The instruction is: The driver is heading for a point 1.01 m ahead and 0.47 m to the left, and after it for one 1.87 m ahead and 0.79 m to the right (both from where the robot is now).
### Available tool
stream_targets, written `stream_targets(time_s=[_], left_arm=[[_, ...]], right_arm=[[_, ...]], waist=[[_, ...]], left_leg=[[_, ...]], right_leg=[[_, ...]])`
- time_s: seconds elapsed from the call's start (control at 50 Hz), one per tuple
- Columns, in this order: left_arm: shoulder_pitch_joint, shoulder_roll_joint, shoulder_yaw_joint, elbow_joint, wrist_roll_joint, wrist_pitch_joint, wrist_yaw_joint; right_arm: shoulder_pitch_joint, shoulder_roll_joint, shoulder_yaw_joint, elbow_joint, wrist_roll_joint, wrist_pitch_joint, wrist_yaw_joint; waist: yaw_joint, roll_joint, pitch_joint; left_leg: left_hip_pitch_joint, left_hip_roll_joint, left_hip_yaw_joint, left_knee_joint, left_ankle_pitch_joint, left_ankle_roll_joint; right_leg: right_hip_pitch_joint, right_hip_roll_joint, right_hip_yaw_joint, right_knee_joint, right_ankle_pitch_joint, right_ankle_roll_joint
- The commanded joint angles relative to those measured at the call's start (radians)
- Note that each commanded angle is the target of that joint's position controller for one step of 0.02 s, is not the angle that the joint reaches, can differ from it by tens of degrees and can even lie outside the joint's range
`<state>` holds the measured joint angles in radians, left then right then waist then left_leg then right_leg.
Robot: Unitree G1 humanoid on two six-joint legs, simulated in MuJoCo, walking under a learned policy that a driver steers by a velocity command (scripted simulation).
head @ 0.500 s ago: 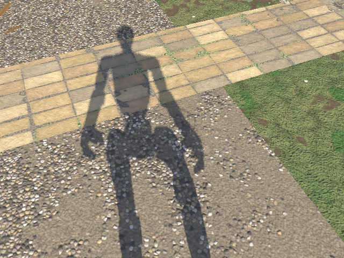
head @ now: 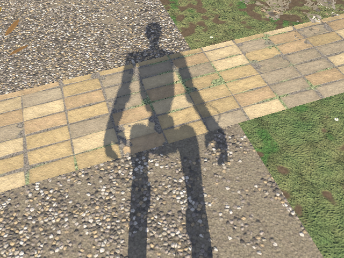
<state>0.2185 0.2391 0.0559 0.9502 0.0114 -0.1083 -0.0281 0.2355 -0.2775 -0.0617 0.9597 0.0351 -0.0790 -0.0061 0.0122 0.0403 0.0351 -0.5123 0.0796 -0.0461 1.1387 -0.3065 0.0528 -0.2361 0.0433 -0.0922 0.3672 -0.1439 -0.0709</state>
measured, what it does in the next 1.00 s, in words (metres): walks ahead, turning left: left foot, then right foot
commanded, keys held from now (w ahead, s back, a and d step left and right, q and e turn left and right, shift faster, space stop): w+q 1.00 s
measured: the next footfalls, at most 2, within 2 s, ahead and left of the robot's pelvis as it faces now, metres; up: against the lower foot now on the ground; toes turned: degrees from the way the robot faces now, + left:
left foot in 0.38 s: +0.36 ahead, +0.16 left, +0.00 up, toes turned +15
right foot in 0.86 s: +0.70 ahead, +0.07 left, +0.00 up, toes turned +32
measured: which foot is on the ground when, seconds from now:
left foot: up 0.00-0.36, down 0.38-0.86, up 0.88-1.00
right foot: down 0.00-0.40, up 0.42-0.84, down 0.86-1.00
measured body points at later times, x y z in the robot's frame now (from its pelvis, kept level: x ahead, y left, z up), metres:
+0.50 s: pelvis +0.28 +0.08 -0.01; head +0.31 +0.09 +0.43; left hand +0.28 +0.36 -0.14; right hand +0.48 -0.15 -0.13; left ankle +0.32 +0.15 -0.74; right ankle +0.18 -0.10 -0.64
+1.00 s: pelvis +0.56 +0.12 -0.01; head +0.59 +0.13 +0.44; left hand +0.56 +0.43 -0.10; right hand +0.78 -0.08 -0.13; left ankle +0.41 +0.18 -0.65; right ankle +0.66 +0.05 -0.74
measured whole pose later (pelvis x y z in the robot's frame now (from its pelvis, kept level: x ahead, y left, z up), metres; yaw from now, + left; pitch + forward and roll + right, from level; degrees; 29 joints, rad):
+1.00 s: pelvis +0.56 +0.12 -0.01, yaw +33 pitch +2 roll -1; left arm 0.15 0.26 0.06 0.76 0.01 -0.11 -0.01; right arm 0.32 -0.29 -0.07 0.76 0.03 -0.03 -0.01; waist -0.02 0.03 0.02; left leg -0.42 -0.02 -0.09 1.19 -0.40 0.03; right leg -0.34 0.03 -0.04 0.48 -0.17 -0.02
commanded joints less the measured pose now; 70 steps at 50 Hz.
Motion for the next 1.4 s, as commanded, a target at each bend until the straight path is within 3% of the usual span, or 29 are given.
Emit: stream_targets(time_s=[0.02,0.16,0.26,0.32,0.36,0.38,0.4,0.42,0.44,0.46,0.48,0.52,0.58,0.68,0.78,0.84,0.86,0.88,0.9,0.92,0.94,0.96,1.0,1.08,1.2,1.3,1.36,1.38,1.4], left_arm=[[0.0,0.121,0.025,-0.033,0.007,-0.023,0.012],[0.044,0.146,0.028,-0.019,0.002,-0.013,0.046],[0.135,0.164,0.037,0.011,-0.012,0.021,0.053],[0.103,0.198,0.048,-0.007,-0.019,0.044,0.061],[0.073,0.223,0.054,-0.026,-0.02,0.06,0.07],[0.056,0.221,0.05,-0.039,-0.023,0.06,0.073],[0.086,0.151,0.03,-0.073,0.001,0.044,0.066],[0.124,0.061,-0.003,-0.116,-0.005,-0.001,0.046],[0.002,0.144,0.017,-0.141,-0.043,-0.039,0.029],[-0.046,0.155,0.018,-0.158,-0.061,-0.056,0.023],[-0.047,0.148,0.021,-0.148,-0.043,-0.059,0.031],[-0.023,0.164,0.038,-0.143,-0.013,-0.033,0.038],[-0.046,0.129,0.034,-0.171,0.003,-0.003,0.044],[-0.234,0.086,0.015,-0.236,-0.003,-0.006,0.035],[-0.299,0.136,0.024,-0.28,-0.02,-0.024,0.014],[-0.174,0.175,0.043,-0.256,-0.02,-0.042,0.011],[-0.056,0.211,0.058,-0.236,-0.004,-0.047,0.017],[0.107,0.272,0.071,-0.223,0.004,-0.043,0.025],[0.152,0.325,0.084,-0.183,0.008,-0.028,0.015],[0.104,0.206,0.058,-0.217,-0.012,-0.023,0.013],[0.059,0.149,0.043,-0.229,-0.015,-0.015,0.018],[0.011,0.142,0.036,-0.233,-0.005,-0.008,0.019],[-0.025,0.119,0.027,-0.22,0.006,-0.006,0.022],[-0.008,0.15,0.042,-0.192,-0.006,-0.019,0.022],[0.017,0.194,0.054,-0.17,-0.01,0.0,0.032],[0.075,0.238,0.067,-0.143,-0.033,0.028,0.034],[0.059,0.282,0.08,-0.148,-0.046,0.049,0.043],[0.054,0.266,0.072,-0.148,-0.049,0.053,0.047],[0.077,0.209,0.047,-0.162,-0.02,0.047,0.047]], right_arm=[[0.048,-0.042,-0.018,-0.035,-0.001,0.021,-0.005],[-0.14,-0.021,-0.013,-0.107,-0.017,0.015,0.02],[-0.275,-0.003,0.001,-0.192,-0.015,0.016,0.052],[-0.254,-0.032,-0.013,-0.226,-0.011,0.019,0.072],[-0.084,-0.096,-0.048,-0.201,-0.006,0.024,0.073],[0.081,-0.159,-0.083,-0.163,-0.005,0.027,0.059],[0.19,-0.257,-0.111,-0.14,-0.007,0.037,0.033],[0.157,-0.288,-0.104,-0.169,-0.014,0.025,0.036],[0.167,-0.204,-0.08,-0.169,-0.023,0.019,0.037],[0.119,-0.153,-0.068,-0.173,-0.021,0.01,0.035],[0.041,-0.126,-0.059,-0.189,-0.017,0.004,0.037],[-0.037,-0.085,-0.043,-0.22,-0.026,0.001,0.031],[-0.011,-0.132,-0.054,-0.224,-0.022,-0.002,0.013],[0.063,-0.153,-0.06,-0.216,-0.013,0.013,-0.009],[0.122,-0.141,-0.058,-0.2,-0.007,0.027,-0.015],[0.092,-0.134,-0.056,-0.218,-0.014,0.034,-0.02],[0.081,-0.093,-0.04,-0.234,-0.019,0.031,-0.015],[0.102,-0.04,-0.02,-0.257,-0.04,0.029,-0.014],[0.256,-0.01,-0.009,-0.285,0.003,0.018,-0.01],[0.228,-0.13,-0.029,-0.248,0.014,0.02,-0.014],[0.113,-0.174,-0.042,-0.265,0.003,0.027,-0.013],[0.066,-0.157,-0.042,-0.275,-0.007,0.032,-0.014],[0.047,-0.12,-0.045,-0.292,-0.011,0.038,-0.004],[0.013,-0.066,-0.034,-0.329,-0.009,0.055,0.002],[-0.124,-0.042,-0.018,-0.372,-0.011,0.043,0.032],[-0.233,-0.05,-0.017,-0.429,-0.008,0.043,0.059],[-0.103,-0.117,-0.053,-0.417,-0.014,0.052,0.061],[0.06,-0.161,-0.082,-0.372,-0.013,0.055,0.052],[0.22,-0.236,-0.11,-0.334,-0.012,0.063,0.03]], waist=[[-0.024,-0.103,-0.028],[0.025,-0.083,0.031],[0.067,-0.067,0.072],[0.02,-0.111,0.026],[-0.084,-0.142,-0.084],[-0.171,-0.109,-0.168],[-0.163,0.08,-0.262],[-0.084,0.2,-0.385],[-0.139,0.09,-0.343],[-0.121,0.049,-0.22],[-0.066,-0.049,-0.142],[-0.003,-0.035,-0.09],[0.01,-0.021,-0.063],[-0.062,0.03,-0.031],[-0.081,0.059,-0.037],[-0.003,0.096,-0.074],[0.053,0.069,-0.17],[0.102,-0.071,-0.323],[0.013,-0.448,-0.397],[0.042,-0.274,-0.293],[0.069,-0.17,-0.17],[0.048,-0.097,-0.104],[0.009,-0.128,-0.042],[0.002,-0.122,-0.025],[0.045,-0.099,0.002],[0.066,-0.105,0.041],[-0.037,-0.146,-0.058],[-0.127,-0.121,-0.142],[-0.188,-0.001,-0.238]], left_leg=[[-0.116,0.064,-0.074,-0.046,0.101,-0.009],[-0.167,0.032,-0.009,-0.387,0.412,-0.024],[-0.249,0.013,0.06,-0.501,0.323,0.005],[-0.136,-0.05,0.139,-0.517,0.183,0.049],[0.111,-0.128,0.182,-0.526,0.125,0.097],[0.376,-0.142,0.136,-0.602,0.185,0.14],[0.695,0.075,-0.225,-0.619,0.166,0.233],[0.915,0.271,-0.787,-0.792,0.061,0.414],[0.907,0.242,-0.712,-0.844,0.058,0.356],[0.782,0.205,-0.544,-0.843,0.115,0.312],[0.618,0.156,-0.429,-0.853,0.201,0.275],[0.419,0.103,-0.325,-0.894,0.333,0.252],[0.307,0.073,-0.253,-0.927,0.434,0.256],[0.245,-0.009,-0.18,-0.906,0.329,0.178],[0.361,0.046,-0.308,-0.806,0.232,0.151],[0.393,0.039,-0.359,-0.68,0.313,0.119],[0.337,-0.015,-0.315,-0.516,0.33,0.087],[0.187,-0.099,-0.206,-0.223,0.101,0.044],[-0.172,-0.188,-0.129,0.06,-0.321,-0.005],[-0.273,-0.099,-0.16,0.172,-0.261,-0.016],[-0.291,-0.067,-0.127,0.182,-0.16,-0.021],[-0.247,-0.032,-0.101,0.157,-0.089,-0.027],[-0.181,0.021,-0.093,0.078,-0.022,-0.027],[-0.211,0.048,-0.064,-0.026,0.048,-0.045],[-0.184,0.035,0.007,-0.335,0.312,-0.046],[-0.158,-0.001,0.08,-0.481,0.238,-0.002],[0.07,-0.104,0.158,-0.518,0.101,0.066],[0.317,-0.145,0.159,-0.589,0.173,0.105],[0.639,-0.019,-0.051,-0.6,0.189,0.162]], right_leg=[[0.08,-0.289,0.206,-0.246,0.131,-0.14],[0.136,-0.258,-0.001,-0.284,0.197,-0.088],[0.338,-0.319,-0.059,-0.203,0.333,-0.08],[0.386,-0.336,-0.103,-0.061,0.712,-0.054],[0.351,-0.318,-0.128,0.199,0.953,-0.025],[0.214,-0.275,-0.143,0.433,0.834,0.012],[-0.122,-0.182,-0.143,0.779,0.254,0.063],[-0.443,0.024,0.066,1.051,-0.45,0.094],[-0.562,-0.038,0.202,1.081,-0.406,0.065],[-0.591,-0.085,0.186,1.018,-0.316,0.041],[-0.534,-0.13,0.179,0.915,-0.246,0.042],[-0.4,-0.17,0.178,0.797,-0.185,0.065],[-0.371,-0.162,0.148,0.65,-0.112,0.115],[-0.303,-0.084,0.125,0.261,0.203,0.134],[-0.261,-0.053,0.164,0.117,0.186,0.107],[-0.102,-0.043,0.146,0.058,0.095,0.055],[0.103,-0.107,0.189,0.072,0.096,0.01],[0.376,-0.289,0.379,0.091,0.054,-0.046],[0.619,-0.486,0.876,-0.03,-0.192,-0.206],[0.549,-0.465,0.862,-0.068,-0.387,-0.173],[0.419,-0.417,0.674,-0.076,-0.347,-0.124],[0.289,-0.373,0.55,-0.096,-0.212,-0.104],[0.148,-0.312,0.388,-0.143,-0.057,-0.091],[0.124,-0.312,0.234,-0.21,0.095,-0.125],[0.174,-0.284,0.022,-0.218,0.22,-0.093],[0.292,-0.328,-0.049,-0.164,0.33,-0.063],[0.322,-0.322,-0.109,0.095,0.794,-0.031],[0.231,-0.291,-0.135,0.297,0.793,-0.004],[-0.031,-0.251,-0.134,0.604,0.436,0.037]])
